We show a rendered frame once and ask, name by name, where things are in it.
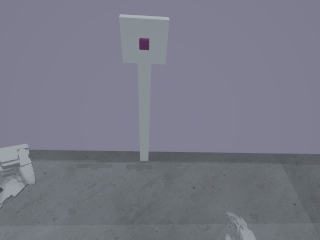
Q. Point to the robot right hand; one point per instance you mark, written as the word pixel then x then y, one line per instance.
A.
pixel 240 226

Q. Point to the robot left hand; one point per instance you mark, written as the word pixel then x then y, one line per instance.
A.
pixel 15 162

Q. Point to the panel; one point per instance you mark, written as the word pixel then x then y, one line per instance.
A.
pixel 156 29

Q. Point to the button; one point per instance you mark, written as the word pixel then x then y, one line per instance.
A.
pixel 144 43

